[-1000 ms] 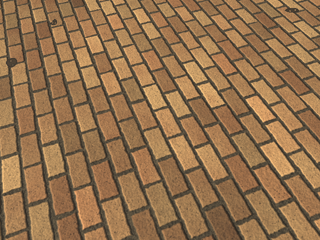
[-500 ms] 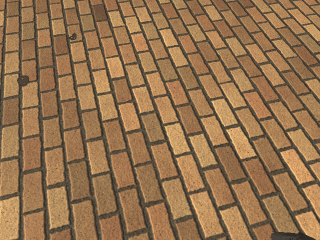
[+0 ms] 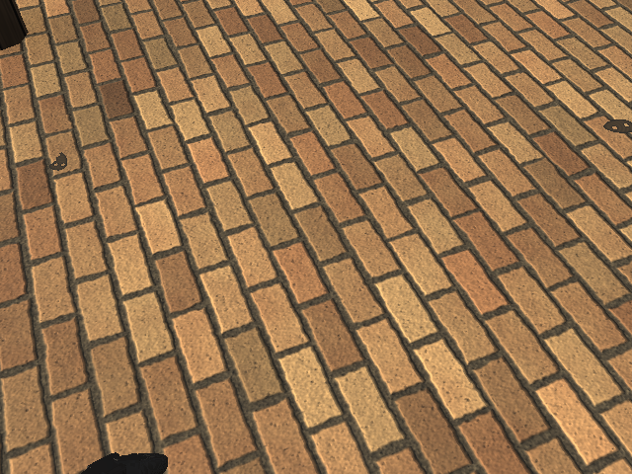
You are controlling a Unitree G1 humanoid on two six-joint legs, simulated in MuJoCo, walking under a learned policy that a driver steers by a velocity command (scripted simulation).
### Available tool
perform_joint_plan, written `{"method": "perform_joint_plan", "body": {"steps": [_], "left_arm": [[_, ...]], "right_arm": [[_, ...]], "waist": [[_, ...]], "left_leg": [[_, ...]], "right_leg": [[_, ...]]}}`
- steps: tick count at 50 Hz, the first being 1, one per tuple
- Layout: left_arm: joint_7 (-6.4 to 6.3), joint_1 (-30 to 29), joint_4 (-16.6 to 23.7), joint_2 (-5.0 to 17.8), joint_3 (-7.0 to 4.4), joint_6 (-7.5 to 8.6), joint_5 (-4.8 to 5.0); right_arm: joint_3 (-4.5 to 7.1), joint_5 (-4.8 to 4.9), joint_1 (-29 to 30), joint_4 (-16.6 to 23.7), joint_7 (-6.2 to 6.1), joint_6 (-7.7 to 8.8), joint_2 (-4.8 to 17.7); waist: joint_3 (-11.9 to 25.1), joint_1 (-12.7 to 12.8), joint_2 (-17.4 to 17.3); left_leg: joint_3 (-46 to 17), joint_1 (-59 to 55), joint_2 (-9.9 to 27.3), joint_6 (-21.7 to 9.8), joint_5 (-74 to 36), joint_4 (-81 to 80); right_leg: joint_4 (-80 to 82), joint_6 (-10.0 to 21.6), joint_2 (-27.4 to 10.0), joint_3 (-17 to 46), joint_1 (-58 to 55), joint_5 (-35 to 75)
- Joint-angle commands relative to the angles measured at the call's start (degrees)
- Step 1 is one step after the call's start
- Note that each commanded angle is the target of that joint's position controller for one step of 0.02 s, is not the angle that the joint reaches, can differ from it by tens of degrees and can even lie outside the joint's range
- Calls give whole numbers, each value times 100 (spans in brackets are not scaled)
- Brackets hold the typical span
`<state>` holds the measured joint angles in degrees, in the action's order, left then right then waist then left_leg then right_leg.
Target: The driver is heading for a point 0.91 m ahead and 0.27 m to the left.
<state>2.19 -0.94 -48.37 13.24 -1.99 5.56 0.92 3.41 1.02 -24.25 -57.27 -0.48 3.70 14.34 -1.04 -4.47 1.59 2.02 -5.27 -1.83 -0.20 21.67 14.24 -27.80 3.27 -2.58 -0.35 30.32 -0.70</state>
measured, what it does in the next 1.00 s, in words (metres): walks ahead, turning left: right foot, then left foot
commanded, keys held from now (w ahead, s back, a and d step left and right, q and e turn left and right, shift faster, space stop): w+q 0.80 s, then w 0.20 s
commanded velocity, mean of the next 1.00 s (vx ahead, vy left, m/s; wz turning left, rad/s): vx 0.50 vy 0.00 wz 0.46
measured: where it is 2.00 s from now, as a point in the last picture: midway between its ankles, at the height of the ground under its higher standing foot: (187, 304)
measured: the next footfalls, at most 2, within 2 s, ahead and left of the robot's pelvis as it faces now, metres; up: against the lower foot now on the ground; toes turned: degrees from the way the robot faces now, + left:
right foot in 0.02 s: +0.19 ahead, -0.12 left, +0.00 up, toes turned -1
left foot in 0.56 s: +0.44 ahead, +0.16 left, +0.00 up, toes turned +21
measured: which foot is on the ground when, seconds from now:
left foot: down 0.00-0.04, up 0.06-0.54, down 0.56-1.00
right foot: up 0.00-0.00, down 0.02-0.58, up 0.60-1.00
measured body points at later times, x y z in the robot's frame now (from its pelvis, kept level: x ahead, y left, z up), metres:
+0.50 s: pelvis +0.27 +0.00 +0.00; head +0.29 +0.02 +0.45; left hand +0.21 +0.28 -0.14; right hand +0.51 -0.18 -0.10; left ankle +0.40 +0.17 -0.70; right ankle +0.15 -0.12 -0.73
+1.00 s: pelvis +0.53 +0.11 +0.01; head +0.55 +0.14 +0.46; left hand +0.61 +0.43 -0.08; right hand +0.71 -0.12 -0.10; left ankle +0.40 +0.15 -0.73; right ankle +0.76 +0.07 -0.70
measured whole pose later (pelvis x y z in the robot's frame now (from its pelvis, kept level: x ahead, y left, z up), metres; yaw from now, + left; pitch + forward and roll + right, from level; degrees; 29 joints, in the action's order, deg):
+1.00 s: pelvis +0.53 +0.11 +0.01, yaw +30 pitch +2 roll +1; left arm 1.4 0.6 -45.1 15.3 -2.9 6.1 0.1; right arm 4.4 0.9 -19.8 -45.5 -0.5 3.7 15.2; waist -1.0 -4.4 2.6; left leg -7.6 2.9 -5.7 -3.6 18.3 19.8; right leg -29.7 -0.9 -2.6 2.7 33.1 3.5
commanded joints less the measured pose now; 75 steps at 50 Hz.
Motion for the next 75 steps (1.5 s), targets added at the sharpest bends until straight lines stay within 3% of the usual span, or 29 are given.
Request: {"method": "perform_joint_plan", "body": {"steps": [1,2,3,4,6,8,12,23,26,28,29,30,31,32,34,35,38,44,48,51,53,54,55,56,57,59,62,68,75], "left_arm": [[-71,1670,-137,1255,-461,130,-48],[-133,2551,-278,1844,-612,101,-164],[-117,2670,-345,1562,-523,56,-113],[-129,2235,-272,1125,-392,56,-62],[-131,1355,-153,692,-262,84,-74],[-90,1066,-195,461,-209,148,-170],[-180,1045,-326,745,-310,188,-203],[-356,1885,-531,1135,-442,-108,-34],[-384,1687,-435,1372,-511,-222,30],[-398,1478,-348,1414,-501,-290,65],[-387,1570,-207,1110,-393,-229,-101],[-312,1937,150,353,-161,-13,-143],[-217,1273,238,892,-254,231,92],[-172,921,367,992,-283,336,237],[-260,920,217,925,-332,317,-55],[-250,1085,229,979,-363,237,-46],[-260,1026,296,835,-358,44,-138],[-177,-107,630,523,-199,73,-115],[-77,-491,817,711,-206,151,-58],[-24,-327,846,882,-250,225,-60],[-47,582,595,1116,-380,264,-94],[-71,1499,444,1350,-453,273,-164],[-80,2338,268,1833,-599,222,-216],[-11,2517,108,1485,-515,185,-58],[-17,2164,174,1096,-396,159,27],[-38,1452,317,814,-268,70,-81],[-42,1314,282,750,-218,113,-132],[-171,1553,71,1048,-263,36,-81],[-254,1937,-215,1129,-232,-207,-21]], "right_arm": [[117,-44,281,369,-36,-14,806],[-51,-103,-206,524,-4,61,241],[-110,29,-464,418,16,167,83],[72,191,-11,485,13,222,732],[127,167,603,648,-49,191,737],[179,83,436,588,-67,34,508],[195,84,607,812,-68,-196,293],[83,29,2443,1682,327,-118,193],[216,41,2077,1795,387,-156,472],[520,78,567,1458,318,-168,1009],[707,65,-166,1295,173,-229,1585],[720,42,178,1443,189,-144,2011],[540,-21,3,1509,233,-70,1441],[460,-41,193,1476,236,1,1151],[326,-2,921,1592,244,50,743],[311,-77,1118,1714,213,64,769],[335,-20,1075,1746,107,94,907],[323,-14,555,1585,-33,57,935],[302,0,214,1365,-15,53,914],[323,-19,168,1296,-54,-11,988],[285,-30,344,1351,-59,-56,922],[195,-85,436,1464,-47,-54,750],[83,-5,-310,1492,-35,20,382],[57,59,-365,1464,-28,90,489],[161,130,191,1533,-11,114,929],[162,-18,916,1709,-3,128,887],[159,-39,681,1647,5,60,633],[29,-129,1412,1845,-3,92,313],[66,-133,2054,2021,179,159,495]], "waist": [[1019,1226,-540],[2025,1202,571],[2656,1150,1403],[1745,1147,866],[582,824,294],[178,531,443],[-72,324,299],[-533,864,11],[-83,464,324],[725,-400,232],[1226,-562,-640],[1784,162,-1782],[1966,-245,-923],[1254,-201,-738],[586,304,-30],[576,508,-369],[370,598,-193],[92,107,-605],[-69,-68,-694],[-89,77,-842],[396,571,-824],[1173,980,-576],[2082,912,817],[2090,952,1458],[1145,1003,799],[195,763,67],[146,451,359],[112,547,209],[274,685,369]], "left_leg": [[-508,1052,1115,-628,-4115,2196],[-116,3210,318,-214,-1871,4430],[-709,4274,-116,-122,1193,5686],[-1016,4780,262,-200,992,6177],[-762,4617,782,-257,18,5790],[-853,3929,1028,-302,-483,5383],[-846,4273,1126,-180,-1163,4969],[32,4734,790,-357,-1978,2357],[498,3763,278,-661,-1132,2303],[569,1607,-212,-1042,-1373,1760],[-979,-91,721,-1401,-1397,1635],[-4579,-1594,2032,-2587,-382,654],[-4787,-1757,2095,-2385,-305,155],[-3859,-1244,1930,-2107,-771,200],[-2457,311,1338,-1600,-2124,209],[-2477,856,1348,-1721,-2355,50],[-2016,1538,1115,-1712,-2647,-177],[-1405,1828,739,-1254,-2087,-210],[-1730,1226,1082,-1206,-1893,76],[-2005,653,1362,-1111,-2492,441],[-1750,621,1029,-906,-4003,1396],[-1491,1290,724,-720,-3642,2700],[-925,3348,-126,-226,-1593,4861],[-1185,4479,-317,-174,1153,5718],[-1287,5022,38,-229,829,6139],[-851,4847,540,-262,-51,5598],[-730,4193,847,-189,-505,4912],[-296,3844,692,72,-2010,2808],[-310,3220,283,-174,-2442,1404]], "right_leg": [[-137,412,-133,167,-2736,-68],[-119,1094,-1656,2217,-5152,-435],[776,1526,-2291,4089,-5675,-1257],[970,1195,-2066,3430,-4924,-1728],[1399,786,-1651,1962,-3172,-1363],[1707,543,-1275,980,-2178,-544],[2138,768,-1343,208,-1891,-143],[1730,493,-1472,-1073,-3530,1087],[647,313,-1494,-1311,-3778,3703],[-1472,32,-1184,-1502,-3124,3996],[-3340,-250,-865,-1501,-1535,1462],[-5176,-541,501,-530,815,-3258],[-5491,-371,289,568,1468,-3213],[-5235,-205,35,517,1805,-2703],[-4152,-141,-402,468,1064,-1960],[-3990,-219,-486,555,648,-1805],[-3194,-514,-450,416,400,-1505],[-722,-631,-57,200,66,672],[-217,-422,0,267,156,628],[2,-173,63,215,69,-91],[266,116,265,-11,-1172,-144],[6,472,-357,595,-2660,48],[184,1367,-1595,2835,-4899,-795],[1052,1576,-1993,4403,-5217,-2061],[1157,1280,-1842,3854,-4542,-2774],[1465,985,-1361,2563,-2983,-2001],[1795,963,-1013,1761,-2197,-839],[1657,765,-609,326,-2031,2469],[853,536,-823,475,-2864,2297]]}}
